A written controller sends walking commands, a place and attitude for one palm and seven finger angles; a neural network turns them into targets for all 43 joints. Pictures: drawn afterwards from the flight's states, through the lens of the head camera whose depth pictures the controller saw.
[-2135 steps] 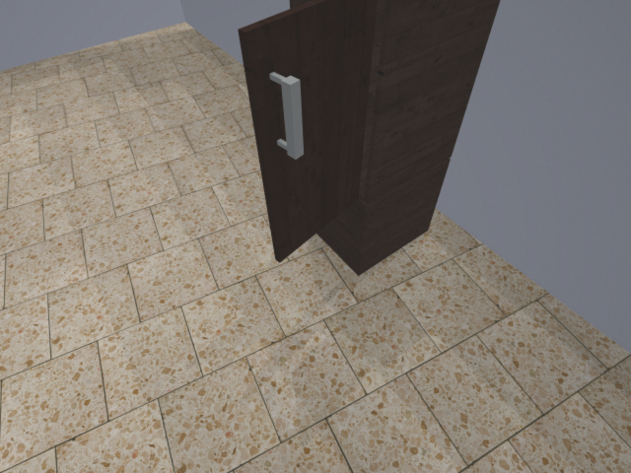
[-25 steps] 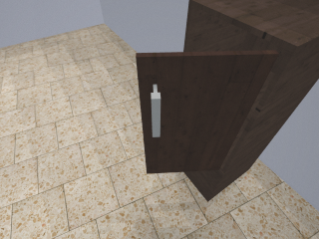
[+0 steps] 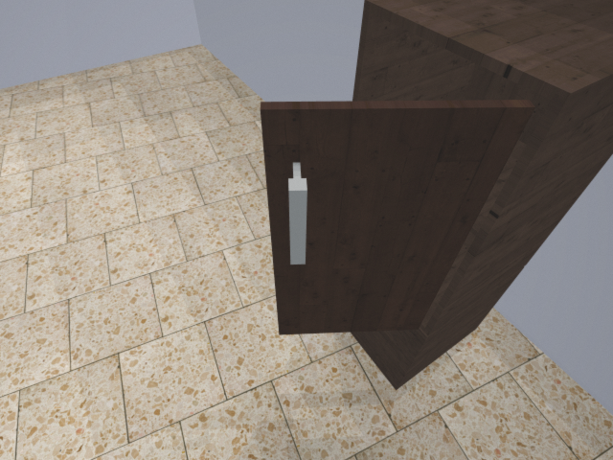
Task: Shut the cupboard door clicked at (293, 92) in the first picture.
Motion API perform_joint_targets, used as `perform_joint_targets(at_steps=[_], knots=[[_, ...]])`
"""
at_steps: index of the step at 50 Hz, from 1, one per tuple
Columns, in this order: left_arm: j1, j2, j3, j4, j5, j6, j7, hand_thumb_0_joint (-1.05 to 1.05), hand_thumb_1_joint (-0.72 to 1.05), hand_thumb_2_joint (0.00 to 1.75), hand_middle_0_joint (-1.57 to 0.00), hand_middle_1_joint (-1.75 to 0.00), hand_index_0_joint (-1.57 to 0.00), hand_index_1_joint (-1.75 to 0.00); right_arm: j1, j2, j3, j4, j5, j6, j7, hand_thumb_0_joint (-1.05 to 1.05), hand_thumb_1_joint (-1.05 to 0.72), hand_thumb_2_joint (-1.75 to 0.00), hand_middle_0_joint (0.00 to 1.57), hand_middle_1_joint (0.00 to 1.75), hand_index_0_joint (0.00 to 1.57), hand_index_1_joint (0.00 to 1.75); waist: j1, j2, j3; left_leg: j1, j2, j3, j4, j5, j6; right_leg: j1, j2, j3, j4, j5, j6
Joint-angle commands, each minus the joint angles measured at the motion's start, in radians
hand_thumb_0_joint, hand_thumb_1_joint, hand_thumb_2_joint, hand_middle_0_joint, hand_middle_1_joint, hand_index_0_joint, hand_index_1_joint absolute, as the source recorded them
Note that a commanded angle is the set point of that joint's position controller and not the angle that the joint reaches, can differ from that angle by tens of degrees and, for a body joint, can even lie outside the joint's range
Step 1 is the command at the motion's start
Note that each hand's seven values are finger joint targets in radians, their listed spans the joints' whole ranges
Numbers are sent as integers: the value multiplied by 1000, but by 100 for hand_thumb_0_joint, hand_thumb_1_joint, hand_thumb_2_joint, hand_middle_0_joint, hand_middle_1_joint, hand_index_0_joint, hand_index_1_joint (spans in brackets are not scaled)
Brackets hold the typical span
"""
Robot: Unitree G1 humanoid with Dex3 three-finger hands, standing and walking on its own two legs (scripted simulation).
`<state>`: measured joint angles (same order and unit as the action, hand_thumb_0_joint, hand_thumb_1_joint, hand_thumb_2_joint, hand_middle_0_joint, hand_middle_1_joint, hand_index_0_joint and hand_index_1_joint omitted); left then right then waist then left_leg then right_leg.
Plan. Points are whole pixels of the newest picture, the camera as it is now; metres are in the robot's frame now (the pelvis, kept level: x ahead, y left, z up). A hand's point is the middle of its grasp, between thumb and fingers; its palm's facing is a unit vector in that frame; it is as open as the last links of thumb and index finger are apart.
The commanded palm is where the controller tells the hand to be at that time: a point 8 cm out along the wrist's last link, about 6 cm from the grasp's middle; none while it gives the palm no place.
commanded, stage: shuffle to correct the standing spot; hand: left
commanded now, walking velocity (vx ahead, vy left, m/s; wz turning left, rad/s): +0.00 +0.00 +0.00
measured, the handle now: (297, 215) +0.43 +0.05 +0.09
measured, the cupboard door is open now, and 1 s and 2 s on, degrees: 59 59 59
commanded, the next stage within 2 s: come to a stop and stand still in 1.20 s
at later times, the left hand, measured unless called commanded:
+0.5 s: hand out of the picture -0.04 +0.13 -0.18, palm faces +0.12 -0.98 -0.14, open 7.4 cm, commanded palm none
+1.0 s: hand out of the picture +0.01 +0.11 -0.19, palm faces +0.17 -0.98 -0.13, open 7.3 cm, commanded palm none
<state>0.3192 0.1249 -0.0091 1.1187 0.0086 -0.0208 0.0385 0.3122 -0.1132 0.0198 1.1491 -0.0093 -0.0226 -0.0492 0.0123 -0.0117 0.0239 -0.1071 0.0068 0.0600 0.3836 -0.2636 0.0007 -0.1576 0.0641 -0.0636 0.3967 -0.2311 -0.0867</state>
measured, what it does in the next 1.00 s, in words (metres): steps on the spot: left foot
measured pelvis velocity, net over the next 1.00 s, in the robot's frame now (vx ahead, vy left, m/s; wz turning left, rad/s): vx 0.00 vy -0.07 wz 0.13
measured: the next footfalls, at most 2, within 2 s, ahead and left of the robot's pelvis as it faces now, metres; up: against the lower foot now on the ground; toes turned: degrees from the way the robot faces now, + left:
left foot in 0.86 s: +0.02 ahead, +0.04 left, +0.00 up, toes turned +14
right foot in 1.26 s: +0.10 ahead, -0.26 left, +0.00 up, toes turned +7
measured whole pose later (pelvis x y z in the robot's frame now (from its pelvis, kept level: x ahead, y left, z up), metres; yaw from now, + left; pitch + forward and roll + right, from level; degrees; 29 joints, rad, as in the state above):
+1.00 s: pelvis +0.00 -0.07 +0.00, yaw +7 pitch +0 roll -3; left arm 0.26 0.19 0.09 0.96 0.05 0.09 0.00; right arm 0.35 -0.11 -0.01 1.09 -0.03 0.00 -0.08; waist -0.02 -0.07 0.04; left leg -0.26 0.07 0.10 0.55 -0.30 0.03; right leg -0.54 0.03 0.05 1.25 -0.35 0.04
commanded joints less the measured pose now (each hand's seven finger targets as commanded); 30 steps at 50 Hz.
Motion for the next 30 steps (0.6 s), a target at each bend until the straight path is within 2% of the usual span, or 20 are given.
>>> perform_joint_targets(at_steps=[1, 4, 5, 7, 9, 10, 14, 17, 19, 22, 26, 28, 30], knots=[[73, 94, 11, -26, -1, -16, 8, 0, 90, 90, -20, -30, -20, -30, 91, -75, -14, -11, 0, -10, -2, 0, -90, -90, 20, 30, 20, 30, -5, 5, 68, -81, 85, -77, -60, 116, 25, 16, -176, 179, -86, 216, 38], [75, 78, 7, -19, -3, -13, 6, 0, 90, 90, -20, -30, -20, -30, 94, -63, -11, -9, -2, -11, -1, 0, -90, -90, 20, 30, 20, 30, -10, -2, 62, -74, 94, -94, -70, 121, 29, 11, -163, 155, -81, 164, 36], [78, 70, 6, -17, -1, -10, 6, 0, 90, 90, -20, -30, -20, -30, 88, -56, -12, -7, -1, -11, -2, 0, -90, -90, 20, 30, 20, 30, -7, -10, 84, -82, 99, -101, -73, 117, 33, -2, -157, 143, -81, 135, 38], [86, 68, 7, -15, -1, -5, 4, 0, 90, 90, -20, -30, -20, -30, 85, -65, -12, -8, -4, -10, -2, 0, -90, -90, 20, 30, 20, 30, -8, 4, 76, -84, 107, -113, -72, 124, 37, -5, -153, 128, -71, 108, 39], [96, 68, 9, -15, 1, 0, 2, 0, 90, 90, -20, -30, -20, -30, 82, -73, -17, -8, -5, -9, -4, 0, -90, -90, 20, 30, 20, 30, -7, 17, 75, -88, 115, -123, -66, 135, 42, -10, -149, 117, -55, 109, 40], [97, 70, 12, -19, 3, 4, 1, 0, 90, 90, -20, -30, -20, -30, 84, -69, -19, -5, -5, -7, -6, 0, -90, -90, 20, 30, 20, 30, -7, 3, 84, -101, 120, -131, -65, 136, 45, -7, -145, 103, -47, 108, 40], [114, 65, 18, -27, 7, 15, -2, 0, 90, 90, -20, -30, -20, -30, 84, -87, -30, -8, -9, -4, -12, 0, -90, -90, 20, 30, 20, 30, -6, 45, 75, -116, 141, -165, -61, 153, 59, -19, -138, 76, -7, 104, 41], [126, 58, 23, -37, 12, 22, -3, 0, 90, 90, -20, -30, -20, -30, 93, -92, -39, -7, -11, 0, -18, 0, -90, -90, 20, 30, 20, 30, -7, 37, 72, -134, 157, -189, -48, 190, 71, -21, -131, 56, 22, 120, 46], [130, 53, 26, -42, 12, 27, -4, 0, 90, 90, -20, -30, -20, -30, 96, -96, -44, -9, -12, 4, -21, 0, -90, -90, 20, 30, 20, 30, -8, 57, 68, -140, 164, -204, -42, 201, 78, -27, -126, 46, 38, 115, 47], [145, 53, 34, -53, 16, 31, -3, 0, 90, 90, -20, -30, -20, -30, 101, -100, -52, -14, -12, 8, -26, 0, -90, -90, 20, 30, 20, 30, -7, 47, 53, -159, 163, -205, -14, 222, 83, -16, -127, 39, 51, 138, 58], [162, 59, 44, -60, 19, 37, -4, 0, 90, 90, -20, -30, -20, -30, 103, -82, -55, -20, -11, 17, -30, 0, -90, -90, 20, 30, 20, 30, -7, -13, 57, -209, 114, -132, 48, 133, 61, 8, -151, 74, 12, 183, 75], [169, 77, 52, -66, 20, 41, -4, 0, 90, 90, -20, -30, -20, -30, 105, -68, -55, -25, -11, 25, -32, 0, -90, -90, 20, 30, 20, 30, -8, -58, 51, -223, 68, -70, 117, 73, 44, 12, -184, 114, -23, 226, 78], [174, 93, 59, -70, 23, 47, -3, 0, 90, 90, -20, -30, -20, -30, 115, -49, -56, -27, -10, 35, -36, 0, -90, -90, 20, 30, 20, 30, -8, -125, 38, -238, 24, -11, 222, -53, 31, 20, -227, 164, -84, 234, 61]])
